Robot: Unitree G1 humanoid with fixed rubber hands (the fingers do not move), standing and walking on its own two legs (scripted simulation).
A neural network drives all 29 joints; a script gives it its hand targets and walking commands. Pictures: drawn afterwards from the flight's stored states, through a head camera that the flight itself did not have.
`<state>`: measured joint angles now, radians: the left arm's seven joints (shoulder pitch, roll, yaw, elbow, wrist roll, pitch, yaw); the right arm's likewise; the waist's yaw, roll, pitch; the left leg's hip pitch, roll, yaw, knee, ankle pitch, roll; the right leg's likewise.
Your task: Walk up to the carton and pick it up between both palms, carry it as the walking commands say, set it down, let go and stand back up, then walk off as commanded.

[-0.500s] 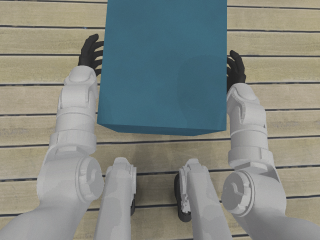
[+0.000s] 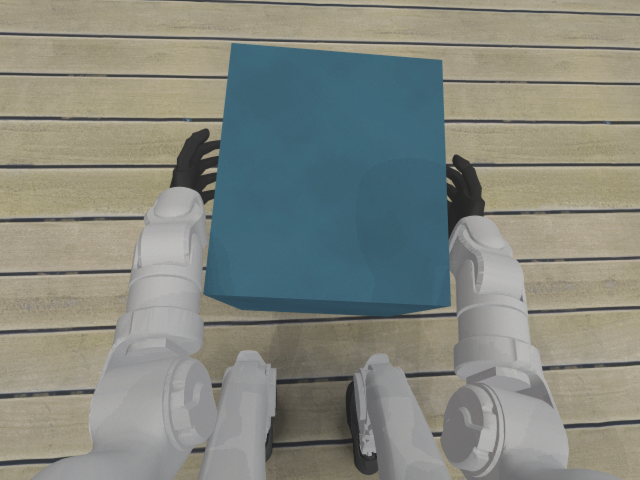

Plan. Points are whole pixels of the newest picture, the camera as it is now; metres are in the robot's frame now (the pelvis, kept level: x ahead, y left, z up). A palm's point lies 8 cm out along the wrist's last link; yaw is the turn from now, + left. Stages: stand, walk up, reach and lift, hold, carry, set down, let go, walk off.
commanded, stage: reach and lift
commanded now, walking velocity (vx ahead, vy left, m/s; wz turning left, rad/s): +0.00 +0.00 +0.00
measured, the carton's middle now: (325, 206) +0.47 -0.01 -0.12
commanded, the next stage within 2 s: none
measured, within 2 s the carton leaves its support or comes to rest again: neither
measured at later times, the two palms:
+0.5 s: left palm (170, 184) +0.43 +0.16 +0.02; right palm (498, 215) +0.40 -0.17 +0.03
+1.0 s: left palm (137, 172) +0.41 +0.17 +0.10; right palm (548, 212) +0.38 -0.17 +0.11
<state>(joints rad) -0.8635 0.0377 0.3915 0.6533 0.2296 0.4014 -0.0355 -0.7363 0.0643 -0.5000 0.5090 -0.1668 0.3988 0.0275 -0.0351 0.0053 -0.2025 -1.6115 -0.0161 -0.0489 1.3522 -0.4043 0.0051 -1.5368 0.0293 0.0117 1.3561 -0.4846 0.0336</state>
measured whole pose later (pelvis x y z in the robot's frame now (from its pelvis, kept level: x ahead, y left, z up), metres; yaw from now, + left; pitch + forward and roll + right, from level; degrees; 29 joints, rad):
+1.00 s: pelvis +0.03 +0.00 +0.13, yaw +2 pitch +19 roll -2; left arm -0.56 -0.05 0.37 0.52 0.30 0.43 -0.10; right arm -0.45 0.17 -0.47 0.37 -0.27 0.44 0.09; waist -0.06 -0.01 -0.07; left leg -0.83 -0.02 -0.05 0.74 -0.24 0.01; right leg -0.76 0.01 0.02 0.73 -0.30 0.03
